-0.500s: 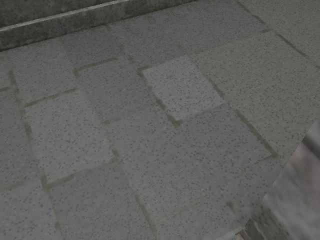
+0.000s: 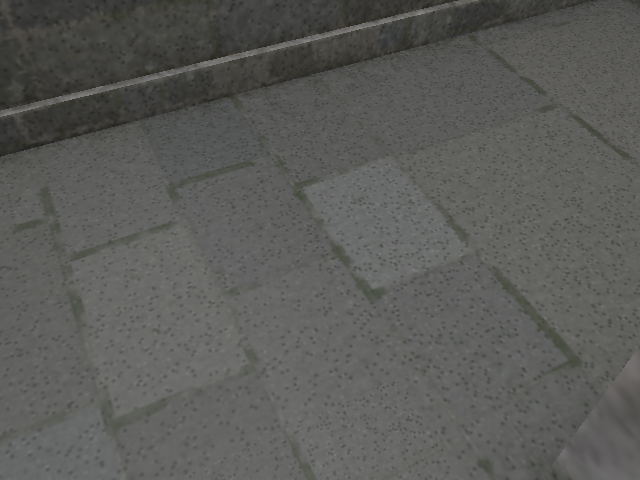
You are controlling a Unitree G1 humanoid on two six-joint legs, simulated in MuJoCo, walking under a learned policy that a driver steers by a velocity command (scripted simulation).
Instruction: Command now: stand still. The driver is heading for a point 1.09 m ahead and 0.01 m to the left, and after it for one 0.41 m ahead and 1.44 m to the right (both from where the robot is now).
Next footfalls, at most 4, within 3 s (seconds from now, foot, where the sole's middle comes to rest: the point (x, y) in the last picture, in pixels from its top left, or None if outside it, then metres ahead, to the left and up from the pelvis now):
0.82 right None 0.37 0.00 -0.62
1.32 left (225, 399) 0.63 0.19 -0.62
1.86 right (324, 270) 0.96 -0.02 -0.62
2.40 left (283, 205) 1.18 0.08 -0.62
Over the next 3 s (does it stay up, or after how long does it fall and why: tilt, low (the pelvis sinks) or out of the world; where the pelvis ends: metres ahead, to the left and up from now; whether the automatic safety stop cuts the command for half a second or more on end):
stays up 1.00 -0.01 0.16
